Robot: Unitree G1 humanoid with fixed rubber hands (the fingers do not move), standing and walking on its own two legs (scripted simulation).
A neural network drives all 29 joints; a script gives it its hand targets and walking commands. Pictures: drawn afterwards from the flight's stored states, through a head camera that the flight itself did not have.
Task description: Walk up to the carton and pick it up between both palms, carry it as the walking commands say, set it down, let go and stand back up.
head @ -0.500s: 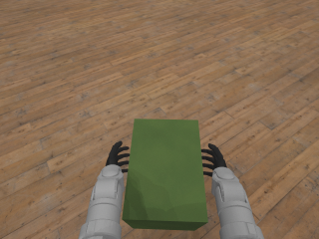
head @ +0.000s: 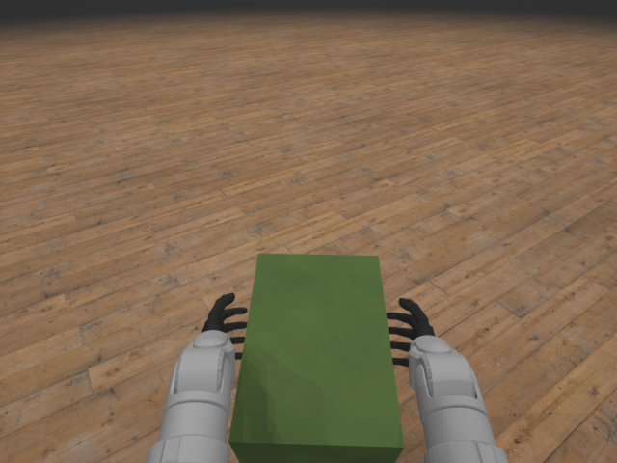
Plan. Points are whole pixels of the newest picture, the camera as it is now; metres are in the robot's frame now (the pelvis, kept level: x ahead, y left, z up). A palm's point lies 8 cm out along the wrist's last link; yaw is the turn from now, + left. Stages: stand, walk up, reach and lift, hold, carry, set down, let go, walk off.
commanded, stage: reach and lift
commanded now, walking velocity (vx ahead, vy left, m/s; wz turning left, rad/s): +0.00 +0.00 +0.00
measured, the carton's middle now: (316, 366) +0.32 +0.03 -0.03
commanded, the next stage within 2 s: hold in 1.24 s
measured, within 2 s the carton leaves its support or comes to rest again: neither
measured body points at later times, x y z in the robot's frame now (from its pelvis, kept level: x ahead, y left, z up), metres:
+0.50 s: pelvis +0.00 +0.00 +0.00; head -0.06 +0.00 +0.45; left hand +0.31 +0.14 +0.04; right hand +0.30 -0.14 +0.04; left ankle +0.02 +0.14 -0.74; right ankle +0.02 -0.12 -0.74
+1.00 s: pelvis +0.00 +0.01 +0.00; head -0.06 +0.01 +0.45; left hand +0.31 +0.15 +0.04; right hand +0.30 -0.14 +0.04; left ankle +0.02 +0.13 -0.74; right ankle +0.02 -0.12 -0.74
